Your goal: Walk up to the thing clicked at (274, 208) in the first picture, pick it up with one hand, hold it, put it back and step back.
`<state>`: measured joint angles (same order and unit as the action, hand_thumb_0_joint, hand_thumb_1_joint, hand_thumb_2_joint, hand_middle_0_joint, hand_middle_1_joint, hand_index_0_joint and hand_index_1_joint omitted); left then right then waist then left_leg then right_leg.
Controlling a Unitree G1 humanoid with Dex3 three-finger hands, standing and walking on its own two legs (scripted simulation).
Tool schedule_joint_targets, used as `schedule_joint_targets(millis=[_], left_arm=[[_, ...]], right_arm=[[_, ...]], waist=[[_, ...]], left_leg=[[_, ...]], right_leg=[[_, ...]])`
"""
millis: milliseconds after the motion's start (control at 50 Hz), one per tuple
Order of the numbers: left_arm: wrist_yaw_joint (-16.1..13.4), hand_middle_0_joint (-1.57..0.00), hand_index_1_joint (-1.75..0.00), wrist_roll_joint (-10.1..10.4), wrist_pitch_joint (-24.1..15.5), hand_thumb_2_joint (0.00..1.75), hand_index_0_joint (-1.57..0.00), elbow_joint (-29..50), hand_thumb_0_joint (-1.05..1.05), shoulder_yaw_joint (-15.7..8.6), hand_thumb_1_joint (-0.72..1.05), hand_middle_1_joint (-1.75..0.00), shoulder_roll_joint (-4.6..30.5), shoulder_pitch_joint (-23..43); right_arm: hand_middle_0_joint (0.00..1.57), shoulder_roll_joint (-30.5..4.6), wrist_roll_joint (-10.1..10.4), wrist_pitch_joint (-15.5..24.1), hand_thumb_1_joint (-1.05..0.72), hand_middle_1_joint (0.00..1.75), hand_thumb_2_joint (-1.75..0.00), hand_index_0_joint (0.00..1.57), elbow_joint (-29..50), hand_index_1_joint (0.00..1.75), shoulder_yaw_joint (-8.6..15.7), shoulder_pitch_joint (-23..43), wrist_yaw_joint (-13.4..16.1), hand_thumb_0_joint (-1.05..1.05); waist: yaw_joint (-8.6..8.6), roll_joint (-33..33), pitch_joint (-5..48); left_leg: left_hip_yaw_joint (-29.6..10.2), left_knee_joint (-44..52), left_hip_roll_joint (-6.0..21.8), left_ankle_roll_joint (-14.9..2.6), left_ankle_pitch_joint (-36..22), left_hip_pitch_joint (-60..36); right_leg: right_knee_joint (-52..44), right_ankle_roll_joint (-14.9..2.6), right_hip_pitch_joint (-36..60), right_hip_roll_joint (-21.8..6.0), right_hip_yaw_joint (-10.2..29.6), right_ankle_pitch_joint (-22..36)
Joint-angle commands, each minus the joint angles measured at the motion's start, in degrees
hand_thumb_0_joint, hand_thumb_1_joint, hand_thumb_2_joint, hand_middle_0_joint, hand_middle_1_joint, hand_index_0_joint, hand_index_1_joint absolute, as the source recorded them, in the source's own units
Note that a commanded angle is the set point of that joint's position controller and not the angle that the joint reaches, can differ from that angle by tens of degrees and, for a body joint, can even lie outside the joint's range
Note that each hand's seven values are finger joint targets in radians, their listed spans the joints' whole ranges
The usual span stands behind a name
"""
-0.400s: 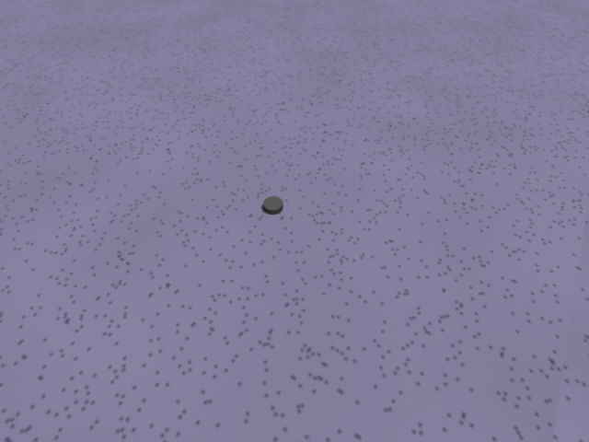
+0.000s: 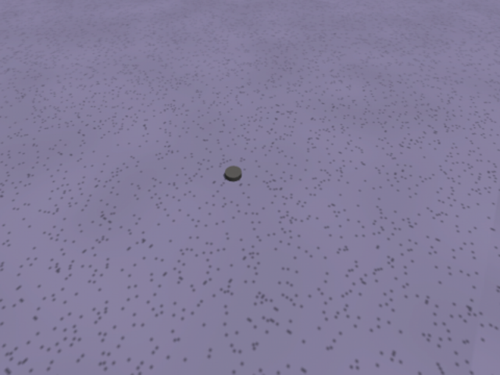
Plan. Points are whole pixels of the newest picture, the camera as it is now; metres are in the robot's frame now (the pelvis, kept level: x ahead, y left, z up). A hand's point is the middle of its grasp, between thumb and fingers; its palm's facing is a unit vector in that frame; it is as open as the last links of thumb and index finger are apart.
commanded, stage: stand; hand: left
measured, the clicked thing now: (233, 173) +1.25 +0.12 -0.77
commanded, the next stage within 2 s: walk up in 0.72 s
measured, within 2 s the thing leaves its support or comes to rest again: neither
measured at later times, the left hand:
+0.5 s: hand out of the picture +0.08 +0.25 -0.16, palm faces -0.02 -0.94 -0.33, open 7.4 cm
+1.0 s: hand out of the picture +0.12 +0.25 -0.14, palm faces -0.10 -0.91 -0.39, open 7.4 cm
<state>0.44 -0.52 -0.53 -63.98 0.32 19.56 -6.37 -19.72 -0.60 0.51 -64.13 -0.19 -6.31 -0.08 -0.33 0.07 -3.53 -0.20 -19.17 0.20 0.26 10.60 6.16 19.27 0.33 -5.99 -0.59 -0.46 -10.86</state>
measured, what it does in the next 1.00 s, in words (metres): lifts its right foot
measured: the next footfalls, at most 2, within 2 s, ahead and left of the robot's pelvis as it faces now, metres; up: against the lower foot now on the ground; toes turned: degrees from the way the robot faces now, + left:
right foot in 1.02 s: +0.15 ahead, -0.19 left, +0.00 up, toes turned -6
left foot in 1.40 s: +0.35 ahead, +0.07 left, +0.00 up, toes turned +1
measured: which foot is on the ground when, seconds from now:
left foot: down 0.00-1.00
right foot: down 0.00-0.78, up 0.80-1.00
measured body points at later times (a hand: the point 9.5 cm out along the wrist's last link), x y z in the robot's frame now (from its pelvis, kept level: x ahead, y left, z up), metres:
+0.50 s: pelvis +0.00 +0.00 +0.00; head +0.01 +0.00 +0.45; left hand +0.08 +0.30 -0.13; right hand +0.08 -0.30 -0.13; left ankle +0.00 +0.12 -0.75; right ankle +0.00 -0.12 -0.75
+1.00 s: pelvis +0.05 -0.04 -0.01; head +0.05 -0.05 +0.44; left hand +0.13 +0.29 -0.12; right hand +0.06 -0.38 -0.14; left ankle +0.00 +0.12 -0.75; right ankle +0.10 -0.18 -0.74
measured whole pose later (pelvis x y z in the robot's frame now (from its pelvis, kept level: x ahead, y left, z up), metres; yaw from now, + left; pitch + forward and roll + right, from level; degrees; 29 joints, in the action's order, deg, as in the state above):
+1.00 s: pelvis +0.05 -0.04 -0.01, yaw -4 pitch -3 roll +1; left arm 5.6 -1.9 -1.4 -56.7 -4.7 25.2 -13.5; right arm -24.8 -3.2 1.8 -57.0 5.0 -15.9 -2.8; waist 0.4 -0.3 -3.1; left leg 2.8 -26.6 3.5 -0.5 20.3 4.1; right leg 35.8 -0.5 -19.8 -3.8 -0.3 -18.9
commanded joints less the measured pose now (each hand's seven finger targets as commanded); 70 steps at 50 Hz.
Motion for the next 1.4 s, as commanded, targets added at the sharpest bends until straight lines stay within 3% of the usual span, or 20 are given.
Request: schedule_joint_targets(millis=[0, 680, 700, 720, 760, 780, 800, 880, 920, 960, 980, 1000, 1020, 1040, 1080, 1140, 1220, 1300, 1340, 1380], left_arm=[[-0.9, -0.20, -0.30, 0.0, -1.3, 0.90, -0.20, 3.6, 0.00, -2.4, 0.90, -0.30, 12.3, 2.0], [-0.9, -0.20, -0.30, 0.0, -1.3, 0.90, -0.20, 3.6, 0.00, -2.4, 0.90, -0.30, 12.5, 1.7], [0.9, -0.20, -0.30, -1.3, -1.7, 0.90, -0.20, 7.2, 0.00, -6.2, 0.90, -0.30, 17.7, -2.3], [1.5, -0.20, -0.30, -1.9, -1.6, 0.90, -0.20, 7.1, 0.00, -6.4, 0.90, -0.30, 17.4, -0.9], [2.5, -0.20, -0.30, -1.8, -1.5, 0.90, -0.20, 10.6, 0.00, -6.1, 0.90, -0.30, 13.6, 5.6], [2.5, -0.20, -0.30, -2.0, -1.6, 0.90, -0.20, 12.3, 0.00, -6.1, 0.90, -0.30, 13.5, 7.1], [2.5, -0.20, -0.30, -1.9, -1.9, 0.90, -0.20, 12.7, 0.00, -6.4, 0.90, -0.30, 14.6, 6.3], [4.7, -0.20, -0.30, -1.2, -2.0, 0.90, -0.20, 12.7, 0.00, -6.9, 0.90, -0.30, 15.3, -2.3], [4.9, -0.20, -0.30, -1.2, -2.0, 0.90, -0.20, 11.5, 0.00, -7.5, 0.90, -0.30, 15.0, -6.1], [4.4, -0.20, -0.30, -1.4, -2.4, 0.90, -0.20, 8.9, 0.00, -8.3, 0.90, -0.30, 15.3, -13.7], [3.5, -0.20, -0.30, -1.7, -3.1, 0.90, -0.20, 7.4, 0.00, -9.4, 0.90, -0.30, 18.3, -20.3], [2.3, -0.20, -0.30, -2.2, -3.4, 0.90, -0.20, 7.8, 0.00, -10.9, 0.90, -0.30, 22.6, -25.3], [2.0, -0.20, -0.30, -2.4, -3.9, 0.90, -0.20, 11.3, 0.00, -10.1, 0.90, -0.30, 24.8, -20.7], [2.1, -0.20, -0.30, -1.4, -4.0, 0.90, -0.20, 13.8, 0.00, -9.9, 0.90, -0.30, 26.4, -13.6], [1.7, -0.20, -0.30, -0.4, -4.3, 0.90, -0.20, 15.1, 0.00, -9.1, 0.90, -0.30, 22.4, -8.0], [1.8, -0.20, -0.30, -0.1, -4.9, 0.90, -0.20, 15.1, 0.00, -8.3, 0.90, -0.30, 19.9, -8.9], [1.8, -0.20, -0.30, -0.3, -5.5, 0.90, -0.20, 17.0, 0.00, -8.5, 0.90, -0.30, 21.0, -9.1], [2.2, -0.20, -0.30, -0.3, -5.4, 0.90, -0.20, 17.7, 0.00, -8.1, 0.90, -0.30, 21.0, -11.3], [2.1, -0.20, -0.30, -0.1, -4.9, 0.90, -0.20, 17.8, 0.00, -7.7, 0.90, -0.30, 21.0, -11.4], [1.9, -0.20, -0.30, -0.3, -4.7, 0.90, -0.20, 18.8, 0.00, -6.1, 0.90, -0.30, 16.8, -13.1]], right_arm=[[0.20, -11.9, 0.2, 1.4, -0.90, 0.30, -0.90, 0.20, 3.0, 0.30, 2.4, 2.2, 0.6, 0.00], [0.20, -12.3, 0.2, 1.4, -0.90, 0.30, -0.90, 0.20, 3.2, 0.30, 2.3, 2.1, 0.7, 0.00], [0.20, -17.8, -1.2, 2.5, -0.90, 0.30, -0.90, 0.20, 6.7, 0.30, 5.9, -1.9, -0.4, 0.00], [0.20, -18.5, -1.7, 2.8, -0.90, 0.30, -0.90, 0.20, 5.6, 0.30, 6.7, -3.8, -0.9, 0.00], [0.20, -19.6, -1.7, 3.0, -0.90, 0.30, -0.90, 0.20, 6.3, 0.30, 8.0, -7.2, -1.2, 0.00], [0.20, -20.6, -2.0, 3.6, -0.90, 0.30, -0.90, 0.20, 7.0, 0.30, 8.8, -8.7, -1.2, 0.00], [0.20, -20.8, -1.7, 4.2, -0.90, 0.30, -0.90, 0.20, 7.9, 0.30, 9.0, -8.8, -1.0, 0.00], [0.20, -20.4, -2.1, 4.3, -0.90, 0.30, -0.90, 0.20, 13.3, 0.30, 9.1, -0.5, -1.7, 0.00], [0.20, -19.4, -2.5, 3.9, -0.90, 0.30, -0.90, 0.20, 14.7, 0.30, 8.8, 2.1, -2.1, 0.00], [0.20, -17.3, -2.4, 3.1, -0.90, 0.30, -0.90, 0.20, 15.3, 0.30, 8.3, 2.5, -2.1, 0.00], [0.20, -14.2, -2.5, 2.8, -0.90, 0.30, -0.90, 0.20, 15.5, 0.30, 7.0, 0.3, -2.1, 0.00], [0.20, -10.0, -2.2, 2.8, -0.90, 0.30, -0.90, 0.20, 16.8, 0.30, 5.4, -0.8, -2.3, 0.00], [0.20, -11.3, -0.8, 2.5, -0.90, 0.30, -0.90, 0.20, 17.7, 0.30, 5.7, -1.4, -2.3, 0.00], [0.20, -16.8, -1.2, 2.5, -0.90, 0.30, -0.90, 0.20, 17.1, 0.30, 7.2, 0.5, -2.1, 0.00], [0.20, -18.4, -0.3, 2.9, -0.90, 0.30, -0.90, 0.20, 14.0, 0.30, 7.5, -5.4, -2.5, 0.00], [0.20, -16.7, -0.4, 2.7, -0.90, 0.30, -0.90, 0.20, 12.4, 0.30, 7.3, -9.7, -3.5, 0.00], [0.20, -15.4, -1.1, 2.6, -0.90, 0.30, -0.90, 0.20, 15.8, 0.30, 7.5, -6.0, -4.8, 0.00], [0.20, -14.6, -1.0, 3.4, -0.90, 0.30, -0.90, 0.20, 17.8, 0.30, 7.8, -2.1, -4.9, 0.00], [0.20, -13.9, -1.1, 4.0, -0.90, 0.30, -0.90, 0.20, 17.7, 0.30, 8.0, -4.2, -4.6, 0.00], [0.20, -17.9, -1.6, 4.8, -0.90, 0.30, -0.90, 0.20, 14.5, 0.30, 9.7, -16.6, -3.3, 0.00]], waist=[[0.22, 0.1, 4.5], [0.19, -0.3, 4.4], [0.51, 1.3, 10.4], [1.51, -0.3, 6.0], [4.77, -7.3, -4.4], [6.13, -9.0, -7.6], [5.33, -4.8, -6.2], [-0.39, -11.1, -1.0], [-2.51, -11.4, -0.5], [-5.77, -3.4, 1.6], [-8.16, 7.0, 5.1], [-10.57, 20.8, 4.7], [-7.44, 17.3, 3.6], [-4.98, 7.9, -3.4], [-1.06, 4.8, -4.7], [-0.03, 7.1, -3.7], [-0.86, 7.3, -3.8], [-2.48, 5.0, -2.5], [-0.36, 4.3, -1.5], [5.77, -6.5, 6.3]], left_leg=[[-5.5, 3.2, 6.7, -1.54, -6.7, -0.5], [-5.7, 3.6, 6.9, -1.61, -7.5, -0.9], [-6.0, -1.6, 5.4, -5.75, 21.8, -3.9], [-8.6, -0.9, 6.8, -6.82, 31.4, -2.1], [-19.5, 8.1, 15.1, -11.42, 35.7, -4.5], [-26.0, 12.3, 21.8, -14.61, 31.1, -6.2], [-27.6, 12.7, 23.4, -15.83, 29.0, -6.6], [-14.2, 11.3, 18.2, -12.43, 25.5, 1.0], [-6.4, 7.4, 13.9, -10.09, 21.8, 8.9], [-0.3, -6.3, 9.2, -7.98, 23.3, 17.6], [3.2, -21.3, 5.0, -6.68, 24.8, 25.4], [5.2, -40.1, -0.8, -4.88, 27.6, 34.7], [-2.2, -47.2, -3.3, -2.50, 22.8, 35.7], [-7.6, -47.8, 2.4, -2.14, 18.7, 33.0], [-6.4, -45.0, 5.1, -2.14, 11.6, 31.7], [-4.1, -37.4, 6.4, -1.09, 6.8, 25.6], [-1.4, -24.1, 7.2, -0.31, 5.0, 21.7], [3.2, -15.8, 4.7, -0.65, 1.0, 15.6], [5.5, -11.5, 2.8, -1.07, 0.5, 8.9], [2.5, -7.3, 2.4, -3.85, 7.4, -10.3]], right_leg=[[-3.2, -2.07, 0.2, -6.7, 5.6, 6.5], [-3.6, -1.95, 0.4, -6.8, 5.6, 6.6], [1.0, -3.81, -2.0, -3.4, 6.7, -20.5], [3.9, -4.51, -10.1, -3.9, 7.9, -28.9], [17.5, -2.96, -27.5, -0.3, 2.3, -19.8], [26.7, -2.02, -35.2, -1.1, 3.0, -17.3], [29.1, -2.19, -35.3, -3.4, 6.8, -16.0], [24.1, -0.93, -21.3, -5.6, 3.7, -14.0], [18.4, -1.15, -9.7, -4.1, 0.5, -9.0], [10.6, -0.73, 5.9, -0.6, -3.2, -1.7], [9.8, -1.12, 17.1, 0.7, -1.3, -6.1], [0.3, -3.74, 18.7, -8.1, 14.3, -24.5], [-13.8, -10.82, 8.8, -21.3, 41.3, -39.6], [-15.7, -15.07, -2.0, -24.2, 44.2, -44.6], [-11.9, -13.49, -2.5, -18.8, 31.0, -33.0], [-10.2, -12.25, -6.0, -14.5, 18.3, -21.0], [-8.9, -12.24, -7.5, -13.3, 12.1, -17.3], [-5.2, -11.31, -7.5, -12.0, 8.5, -11.2], [0.6, -10.66, -9.0, -11.3, 6.2, -3.7], [24.8, -7.64, -15.7, -5.6, 0.7, 8.4]])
